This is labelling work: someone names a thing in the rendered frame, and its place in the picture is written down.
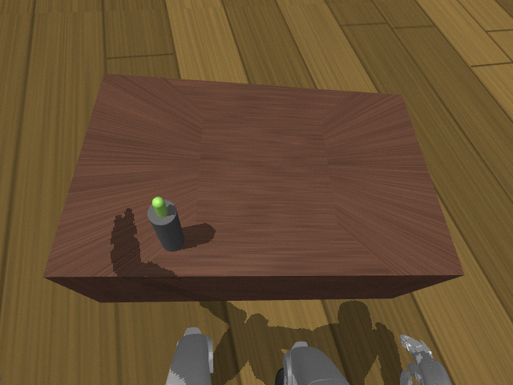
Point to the bottle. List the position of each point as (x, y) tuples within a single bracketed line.
[(165, 221)]

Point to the right robot hand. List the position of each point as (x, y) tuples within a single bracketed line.
[(426, 371)]

